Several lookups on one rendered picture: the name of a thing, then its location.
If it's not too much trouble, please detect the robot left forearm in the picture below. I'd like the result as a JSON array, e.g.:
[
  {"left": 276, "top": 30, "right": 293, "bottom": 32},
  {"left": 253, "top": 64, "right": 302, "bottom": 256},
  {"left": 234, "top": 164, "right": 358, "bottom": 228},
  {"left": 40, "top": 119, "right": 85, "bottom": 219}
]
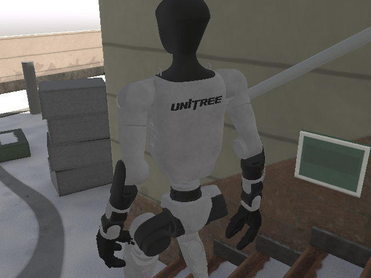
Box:
[{"left": 100, "top": 160, "right": 138, "bottom": 240}]

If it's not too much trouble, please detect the humanoid robot torso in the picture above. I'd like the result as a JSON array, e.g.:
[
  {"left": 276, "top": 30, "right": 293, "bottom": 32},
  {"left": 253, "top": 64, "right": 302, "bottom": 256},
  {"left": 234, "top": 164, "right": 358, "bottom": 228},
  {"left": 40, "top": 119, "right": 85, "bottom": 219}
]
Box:
[{"left": 145, "top": 63, "right": 226, "bottom": 238}]

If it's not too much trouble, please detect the left robot hand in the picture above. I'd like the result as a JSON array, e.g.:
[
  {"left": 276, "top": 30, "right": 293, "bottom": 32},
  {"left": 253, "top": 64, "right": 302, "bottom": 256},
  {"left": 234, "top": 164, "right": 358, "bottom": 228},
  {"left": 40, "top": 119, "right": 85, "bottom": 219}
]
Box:
[{"left": 96, "top": 226, "right": 135, "bottom": 268}]

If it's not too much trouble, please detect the robot right forearm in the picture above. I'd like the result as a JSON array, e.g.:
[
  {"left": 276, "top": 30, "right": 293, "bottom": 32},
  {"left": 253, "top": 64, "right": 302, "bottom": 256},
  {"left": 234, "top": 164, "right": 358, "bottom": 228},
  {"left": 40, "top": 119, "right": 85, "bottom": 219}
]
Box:
[{"left": 241, "top": 149, "right": 265, "bottom": 211}]

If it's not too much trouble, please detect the left robot thigh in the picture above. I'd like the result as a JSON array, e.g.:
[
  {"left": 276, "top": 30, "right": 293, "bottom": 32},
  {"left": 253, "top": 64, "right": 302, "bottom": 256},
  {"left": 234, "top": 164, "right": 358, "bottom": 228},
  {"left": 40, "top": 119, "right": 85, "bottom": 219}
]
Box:
[{"left": 123, "top": 211, "right": 174, "bottom": 278}]

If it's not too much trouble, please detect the right robot hand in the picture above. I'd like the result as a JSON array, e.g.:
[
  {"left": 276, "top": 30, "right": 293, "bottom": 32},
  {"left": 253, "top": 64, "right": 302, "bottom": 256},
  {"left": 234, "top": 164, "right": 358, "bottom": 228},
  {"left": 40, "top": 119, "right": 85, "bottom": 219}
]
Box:
[{"left": 225, "top": 205, "right": 262, "bottom": 250}]

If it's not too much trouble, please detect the robot left upper arm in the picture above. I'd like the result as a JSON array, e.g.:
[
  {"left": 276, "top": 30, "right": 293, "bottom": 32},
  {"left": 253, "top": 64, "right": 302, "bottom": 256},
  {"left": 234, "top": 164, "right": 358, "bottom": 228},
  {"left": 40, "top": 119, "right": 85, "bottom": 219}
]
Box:
[{"left": 116, "top": 78, "right": 155, "bottom": 185}]

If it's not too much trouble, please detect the robot right upper arm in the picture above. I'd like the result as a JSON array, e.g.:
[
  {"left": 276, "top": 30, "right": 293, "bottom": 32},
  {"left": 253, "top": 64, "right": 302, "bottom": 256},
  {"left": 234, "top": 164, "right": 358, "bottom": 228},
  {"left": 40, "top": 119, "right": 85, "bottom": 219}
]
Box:
[{"left": 213, "top": 69, "right": 263, "bottom": 159}]

